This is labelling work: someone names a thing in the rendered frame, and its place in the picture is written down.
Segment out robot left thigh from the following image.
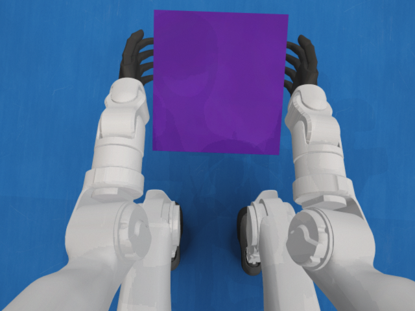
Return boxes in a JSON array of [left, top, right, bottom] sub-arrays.
[[117, 198, 180, 311]]

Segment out right robot hand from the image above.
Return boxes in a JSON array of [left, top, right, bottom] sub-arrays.
[[284, 35, 318, 97]]

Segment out robot left forearm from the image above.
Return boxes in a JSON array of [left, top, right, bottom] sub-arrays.
[[65, 78, 150, 251]]

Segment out left robot hand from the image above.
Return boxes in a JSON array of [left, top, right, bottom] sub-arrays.
[[119, 29, 154, 86]]

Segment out right robot upper arm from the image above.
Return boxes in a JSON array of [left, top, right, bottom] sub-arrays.
[[286, 207, 415, 311]]

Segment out carton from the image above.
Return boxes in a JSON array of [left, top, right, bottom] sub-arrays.
[[152, 10, 289, 155]]

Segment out robot right forearm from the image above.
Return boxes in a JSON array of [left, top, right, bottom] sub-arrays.
[[285, 84, 368, 224]]

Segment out left robot upper arm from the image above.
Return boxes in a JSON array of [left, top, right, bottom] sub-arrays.
[[2, 201, 152, 311]]

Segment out right robot shin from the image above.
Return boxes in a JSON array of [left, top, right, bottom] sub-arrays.
[[246, 190, 296, 263]]

